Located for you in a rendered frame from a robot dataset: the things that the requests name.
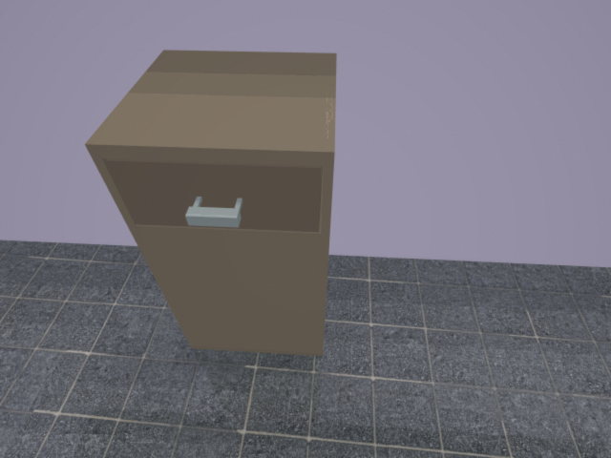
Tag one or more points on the cabinet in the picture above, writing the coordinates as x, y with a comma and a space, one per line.
233, 289

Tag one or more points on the drawer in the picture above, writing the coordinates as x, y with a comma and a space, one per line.
274, 196

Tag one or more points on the handle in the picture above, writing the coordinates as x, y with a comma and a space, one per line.
211, 216

